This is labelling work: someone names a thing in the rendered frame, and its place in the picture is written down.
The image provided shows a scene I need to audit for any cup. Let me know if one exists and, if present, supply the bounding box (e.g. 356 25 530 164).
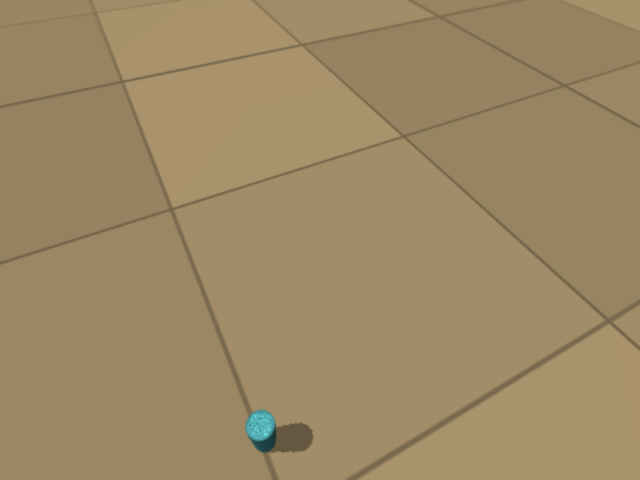
245 410 276 452

